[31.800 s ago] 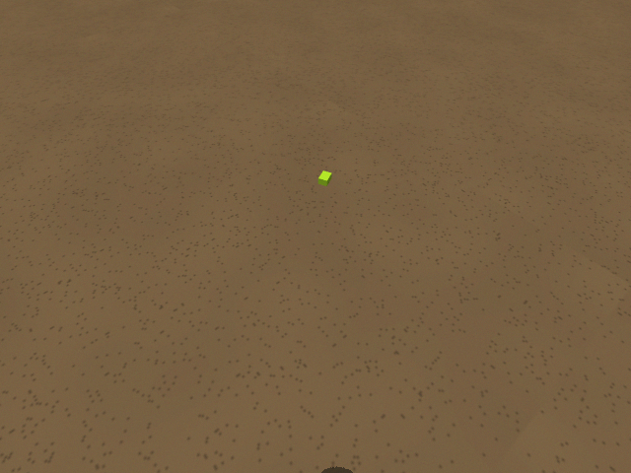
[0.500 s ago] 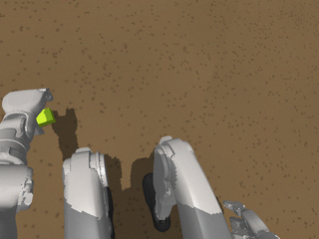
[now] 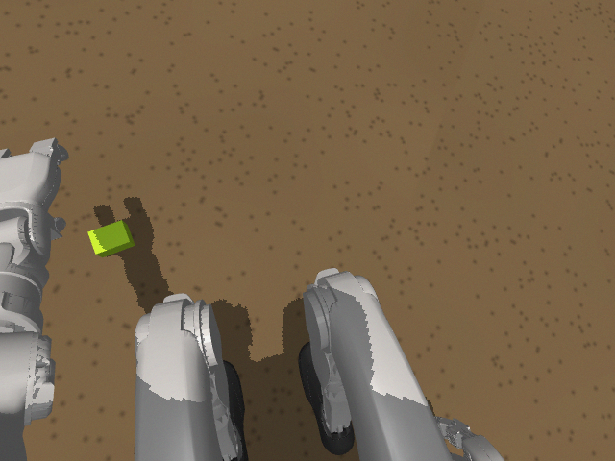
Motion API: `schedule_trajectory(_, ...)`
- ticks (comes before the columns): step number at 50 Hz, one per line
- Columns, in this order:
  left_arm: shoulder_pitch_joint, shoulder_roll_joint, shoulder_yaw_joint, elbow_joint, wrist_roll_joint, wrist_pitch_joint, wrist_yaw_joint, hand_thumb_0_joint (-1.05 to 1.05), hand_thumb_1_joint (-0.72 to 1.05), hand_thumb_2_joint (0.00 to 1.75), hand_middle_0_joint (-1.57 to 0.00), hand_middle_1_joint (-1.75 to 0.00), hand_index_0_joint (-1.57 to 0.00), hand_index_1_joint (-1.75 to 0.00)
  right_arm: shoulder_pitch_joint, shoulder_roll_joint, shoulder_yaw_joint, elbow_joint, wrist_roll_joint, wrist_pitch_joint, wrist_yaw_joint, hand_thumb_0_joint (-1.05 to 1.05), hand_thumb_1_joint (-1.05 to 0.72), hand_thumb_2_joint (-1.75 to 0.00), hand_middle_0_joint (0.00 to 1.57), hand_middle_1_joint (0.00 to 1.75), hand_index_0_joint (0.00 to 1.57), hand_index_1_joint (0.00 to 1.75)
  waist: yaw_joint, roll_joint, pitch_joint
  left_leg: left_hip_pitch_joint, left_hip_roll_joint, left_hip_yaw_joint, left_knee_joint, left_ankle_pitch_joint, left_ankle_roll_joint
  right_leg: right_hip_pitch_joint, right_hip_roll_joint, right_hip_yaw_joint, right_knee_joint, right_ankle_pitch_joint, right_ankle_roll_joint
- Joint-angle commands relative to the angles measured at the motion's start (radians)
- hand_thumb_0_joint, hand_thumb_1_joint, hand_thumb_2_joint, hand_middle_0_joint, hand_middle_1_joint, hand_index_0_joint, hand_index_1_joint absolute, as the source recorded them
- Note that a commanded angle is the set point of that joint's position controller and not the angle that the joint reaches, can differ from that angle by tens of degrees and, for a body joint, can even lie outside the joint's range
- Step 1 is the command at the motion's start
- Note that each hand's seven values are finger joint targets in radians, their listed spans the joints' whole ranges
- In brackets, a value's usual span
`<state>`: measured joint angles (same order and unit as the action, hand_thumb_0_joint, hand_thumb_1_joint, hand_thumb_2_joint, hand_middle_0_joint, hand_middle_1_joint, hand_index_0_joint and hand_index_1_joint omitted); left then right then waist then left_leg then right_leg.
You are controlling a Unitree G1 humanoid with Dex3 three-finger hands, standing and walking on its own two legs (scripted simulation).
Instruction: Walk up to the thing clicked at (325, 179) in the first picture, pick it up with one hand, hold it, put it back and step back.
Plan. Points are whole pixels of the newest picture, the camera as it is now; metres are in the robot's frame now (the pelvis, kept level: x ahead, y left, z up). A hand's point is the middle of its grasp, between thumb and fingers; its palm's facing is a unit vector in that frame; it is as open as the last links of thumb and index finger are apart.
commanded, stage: home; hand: left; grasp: from above
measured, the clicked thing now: (112, 239) +0.46 +0.29 -0.35
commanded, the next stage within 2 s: none
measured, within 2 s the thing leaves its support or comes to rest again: neither
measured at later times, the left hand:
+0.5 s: hand out of the picture +0.25 +0.24 +0.08, palm faces -0.14 -0.79 -0.59, open 7.4 cm
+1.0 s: hand out of the picture +0.21 +0.21 +0.29, palm faces +0.20 -0.95 -0.22, open 7.4 cm
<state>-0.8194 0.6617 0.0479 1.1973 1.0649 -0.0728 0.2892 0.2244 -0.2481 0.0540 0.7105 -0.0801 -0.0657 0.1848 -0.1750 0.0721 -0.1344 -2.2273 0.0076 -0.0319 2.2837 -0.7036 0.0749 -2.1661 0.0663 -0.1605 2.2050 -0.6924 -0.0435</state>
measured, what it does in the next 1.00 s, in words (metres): rises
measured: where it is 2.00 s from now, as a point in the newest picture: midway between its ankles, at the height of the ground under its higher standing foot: (281, 429)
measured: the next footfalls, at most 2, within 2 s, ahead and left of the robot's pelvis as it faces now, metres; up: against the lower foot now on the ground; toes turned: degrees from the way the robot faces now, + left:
none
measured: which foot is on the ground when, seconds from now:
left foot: down 0.00-1.00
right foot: down 0.00-1.00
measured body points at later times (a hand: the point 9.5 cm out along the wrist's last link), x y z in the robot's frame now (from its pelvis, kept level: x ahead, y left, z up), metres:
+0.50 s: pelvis +0.00 -0.01 +0.19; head +0.11 +0.04 +0.63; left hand +0.26 +0.28 +0.12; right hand +0.23 -0.24 +0.11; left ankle +0.07 +0.10 -0.34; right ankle +0.09 -0.10 -0.34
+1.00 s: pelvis +0.07 +0.01 +0.34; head +0.10 +0.02 +0.79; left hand +0.20 +0.26 +0.30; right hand +0.25 -0.21 +0.27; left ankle +0.07 +0.10 -0.34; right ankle +0.09 -0.10 -0.34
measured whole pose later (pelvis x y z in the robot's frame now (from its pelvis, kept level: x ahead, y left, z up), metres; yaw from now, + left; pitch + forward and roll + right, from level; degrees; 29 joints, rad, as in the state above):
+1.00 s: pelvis +0.07 +0.01 +0.34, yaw +8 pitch +12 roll -3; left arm 0.48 0.23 0.02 -0.07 -0.07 0.40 0.08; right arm 0.33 -0.22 0.06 0.51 0.05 -0.16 -0.17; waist -0.06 0.05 -0.19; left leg -0.75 -0.03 -0.06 1.03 -0.48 0.04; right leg -0.69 0.08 -0.05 0.95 -0.47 -0.04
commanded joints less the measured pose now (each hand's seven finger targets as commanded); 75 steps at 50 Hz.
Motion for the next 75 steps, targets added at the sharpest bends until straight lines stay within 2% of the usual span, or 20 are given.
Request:
schedule_trajectory(1, -0.021, 0.161, 0.022, -0.343, -0.183, 0.043, -0.077, 0.0, 0.67, 0.9, -0.2, -0.37, -0.2, -0.38, 0.175, -0.256, -0.117, -0.075, 0.054, 0.017, -0.036, 0.0, -0.9, -0.9, 0.2, 0.3, 0.2, 0.3, 0.057, 0.075, -0.743, 0.56, -0.022, -0.036, -0.373, 0.266, -0.02, 0.554, 0.014, 0.067, -0.363, 0.3, -0.002)
schedule_trajectory(2, 0.007, 0.14, 0.004, -0.406, -0.224, 0.045, -0.101, 0.0, 0.71, 0.88, -0.2, -0.35, -0.2, -0.35, 0.162, -0.244, -0.115, -0.085, 0.061, 0.018, -0.043, 0.0, -0.9, -0.9, 0.2, 0.3, 0.2, 0.3, 0.056, 0.043, -0.721, 0.539, -0.023, -0.016, -0.382, 0.262, -0.014, 0.614, 0.019, 0.076, -0.398, 0.309, 0.003)
schedule_trajectory(4, 0.094, 0.117, 0.022, -0.466, -0.29, 0.054, -0.132, 0.0, 0.83, 0.87, -0.19, -0.29, -0.19, -0.29, 0.148, -0.233, -0.114, -0.096, 0.072, 0.022, -0.065, 0.0, -0.9, -0.9, 0.2, 0.3, 0.2, 0.3, 0.062, -0.031, -0.675, 0.53, -0.022, -0.007, -0.413, 0.248, -0.007, 0.679, 0.015, 0.089, -0.454, 0.308, 0.009)
schedule_trajectory(6, 0.113, 0.102, 0.034, -0.568, -0.348, 0.053, -0.15, 0.0, 0.9, 0.9, -0.2, -0.3, -0.2, -0.3, 0.123, -0.223, -0.118, -0.107, 0.076, 0.021, -0.088, 0.0, -0.9, -0.9, 0.2, 0.3, 0.2, 0.3, 0.07, -0.02, -0.645, 0.561, -0.024, 0.001, -0.45, 0.226, -0.012, 0.709, 0.011, 0.104, -0.503, 0.276, 0.005)
schedule_trajectory(8, 0.165, 0.039, 0.008, -0.634, -0.4, 0.052, -0.163, 0.0, 0.9, 0.9, -0.2, -0.3, -0.2, -0.3, 0.093, -0.207, -0.123, -0.121, 0.082, 0.016, -0.107, 0.0, -0.9, -0.9, 0.2, 0.3, 0.2, 0.3, 0.077, 0.009, -0.62, 0.636, -0.021, -0.008, -0.517, 0.187, -0.02, 0.701, 0.008, 0.106, -0.536, 0.219, 0.001)
schedule_trajectory(11, 0.234, 0.025, 0.024, -0.749, -0.461, 0.055, -0.152, 0.0, 0.9, 0.9, -0.2, -0.3, -0.2, -0.3, 0.035, -0.197, -0.126, -0.15, 0.098, 0.006, -0.138, 0.0, -0.9, -0.9, 0.2, 0.3, 0.2, 0.3, 0.106, 0.084, -0.6, 0.761, -0.014, -0.044, -0.641, 0.07, -0.031, 0.693, 0.009, 0.11, -0.585, 0.125, -0.001)
schedule_trajectory(13, 0.3, -0.007, 0.019, -0.778, -0.492, 0.069, -0.14, 0.0, 0.9, 0.9, -0.2, -0.3, -0.2, -0.3, 0.005, -0.189, -0.118, -0.158, 0.107, -0.002, -0.157, 0.0, -0.9, -0.9, 0.2, 0.3, 0.2, 0.3, 0.107, 0.085, -0.565, 0.805, -0.013, -0.057, -0.703, 0.028, -0.031, 0.723, 0.01, 0.117, -0.626, 0.105, 0.001)
schedule_trajectory(16, 0.379, -0.082, -0.013, -0.862, -0.571, 0.104, -0.137, 0.0, 0.9, 0.9, -0.2, -0.3, -0.2, -0.3, -0.021, -0.188, -0.119, -0.163, 0.121, -0.021, -0.187, 0.0, -0.9, -0.9, 0.2, 0.3, 0.2, 0.3, 0.097, 0.1, -0.51, 0.917, -0.01, -0.076, -0.805, 0.014, -0.039, 0.752, 0.003, 0.119, -0.697, 0.102, 0.004)
schedule_trajectory(20, 0.504, -0.104, -0.008, -0.921, -0.68, 0.156, -0.152, 0.0, 0.9, 0.9, -0.2, -0.3, -0.2, -0.3, -0.074, -0.185, -0.108, -0.188, 0.133, -0.044, -0.22, 0.0, -0.9, -0.9, 0.2, 0.3, 0.2, 0.3, 0.1, 0.075, -0.447, 1.035, -0.008, -0.116, -0.927, -0.043, -0.04, 0.824, 0.006, 0.117, -0.786, 0.076, 0.009)
schedule_trajectory(23, 0.598, -0.131, -0.011, -0.999, -0.765, 0.186, -0.159, 0.0, 0.9, 0.9, -0.2, -0.3, -0.2, -0.3, -0.088, -0.164, -0.093, -0.215, 0.138, -0.062, -0.241, 0.0, -0.9, -0.9, 0.2, 0.3, 0.2, 0.3, 0.093, 0.048, -0.422, 1.072, -0.021, -0.077, -0.961, 0.001, -0.033, 0.937, 0.002, 0.143, -0.886, 0.075, 0.009)
schedule_trajectory(24, 0.636, -0.155, -0.018, -0.984, -0.793, 0.198, -0.162, 0.0, 0.9, 0.9, -0.2, -0.3, -0.2, -0.3, -0.087, -0.16, -0.087, -0.218, 0.141, -0.069, -0.246, 0.0, -0.9, -0.9, 0.2, 0.3, 0.2, 0.3, 0.085, 0.039, -0.38, 1.089, -0.02, -0.083, -0.993, -0.01, -0.032, 0.945, 0.002, 0.139, -0.906, 0.07, 0.009)
schedule_trajectory(29, 0.78, -0.182, 0.008, -1.085, -0.924, 0.242, -0.165, 0.0, 0.9, 0.9, -0.2, -0.3, -0.2, -0.3, -0.077, -0.14, -0.077, -0.248, 0.14, -0.09, -0.271, 0.0, -0.9, -0.9, 0.2, 0.3, 0.2, 0.3, 0.099, 0.042, -0.34, 1.221, -0.022, -0.065, -1.099, 0.081, -0.034, 1.096, -0.004, 0.145, -1.03, 0.132, 0.007)
schedule_trajectory(32, 0.861, -0.204, 0.017, -1.133, -0.977, 0.276, -0.17, 0.0, 0.9, 0.9, -0.2, -0.3, -0.2, -0.3, -0.065, -0.13, -0.068, -0.273, 0.143, -0.097, -0.281, 0.0, -0.9, -0.9, 0.2, 0.3, 0.2, 0.3, 0.105, 0.029, -0.306, 1.293, -0.018, -0.072, -1.171, 0.109, -0.035, 1.179, -0.005, 0.144, -1.103, 0.158, 0.008)
schedule_trajectory(40, 1.117, -0.297, 0.025, -1.325, -1.107, 0.394, -0.19, 0.0, 0.9, 0.9, -0.2, -0.3, -0.2, -0.3, 0.002, -0.101, -0.041, -0.317, 0.141, -0.116, -0.327, 0.0, -0.9, -0.9, 0.2, 0.3, 0.2, 0.3, 0.109, 0.011, -0.236, 1.502, -0.017, -0.058, -1.338, 0.321, -0.046, 1.438, -0.004, 0.135, -1.306, 0.329, 0.012)
schedule_trajectory(45, 1.25, -0.328, 0.033, -1.424, -1.14, 0.432, -0.199, 0.0, 0.9, 0.9, -0.2, -0.3, -0.2, -0.3, 0.031, -0.083, -0.039, -0.34, 0.129, -0.139, -0.362, 0.0, -0.9, -0.9, 0.2, 0.3, 0.2, 0.3, 0.114, -0.016, -0.185, 1.589, -0.02, -0.045, -1.394, 0.457, -0.047, 1.541, -0.007, 0.131, -1.383, 0.442, 0.014)
schedule_trajectory(49, 1.3, -0.329, 0.027, -1.477, -1.131, 0.447, -0.215, 0.0, 0.9, 0.9, -0.2, -0.3, -0.2, -0.3, 0.039, -0.082, -0.046, -0.355, 0.119, -0.16, -0.378, 0.0, -0.9, -0.9, 0.2, 0.3, 0.2, 0.3, 0.116, -0.014, -0.15, 1.631, -0.02, -0.04, -1.421, 0.508, -0.043, 1.574, -0.007, 0.128, -1.414, 0.488, 0.014)
schedule_trajectory(52, 1.341, -0.335, 0.021, -1.486, -1.124, 0.456, -0.233, 0.0, 0.9, 0.9, -0.2, -0.3, -0.2, -0.3, 0.041, -0.092, -0.054, -0.366, 0.113, -0.17, -0.379, 0.0, -0.9, -0.9, 0.2, 0.3, 0.2, 0.3, 0.121, -0.014, -0.113, 1.657, -0.012, -0.05, -1.458, 0.513, -0.046, 1.578, -0.003, 0.116, -1.427, 0.472, 0.013)
schedule_trajectory(57, 1.298, -0.335, 0.015, -1.471, -1.121, 0.459, -0.252, 0.0, 0.9, 0.9, -0.2, -0.3, -0.2, -0.3, 0.029, -0.097, -0.05, -0.364, 0.107, -0.188, -0.378, 0.0, -0.9, -0.9, 0.2, 0.3, 0.2, 0.3, 0.112, -0.046, -0.042, 1.643, -0.018, -0.044, -1.473, 0.436, -0.037, 1.566, -0.007, 0.121, -1.463, 0.412, 0.02)
schedule_trajectory(62, 1.286, -0.319, 0.028, -1.482, -1.118, 0.445, -0.26, 0.0, 0.9, 0.9, -0.2, -0.3, -0.2, -0.3, 0.029, -0.104, -0.056, -0.363, 0.103, -0.2, -0.373, 0.0, -0.9, -0.9, 0.2, 0.3, 0.2, 0.3, 0.124, -0.016, -0.098, 1.681, -0.02, -0.044, -1.464, 0.5, -0.043, 1.591, -0.011, 0.125, -1.444, 0.461, 0.02)
schedule_trajectory(75, 1.295, -0.324, 0.028, -1.466, -1.118, 0.419, -0.255, 0.0, 0.9, 0.9, -0.2, -0.3, -0.2, -0.3, 0.017, -0.102, -0.052, -0.352, 0.097, -0.204, -0.368, 0.0, -0.9, -0.9, 0.2, 0.3, 0.2, 0.3, 0.133, -0.026, -0.111, 1.681, -0.022, -0.049, -1.462, 0.511, -0.043, 1.612, -0.013, 0.128, -1.437, 0.477, 0.021)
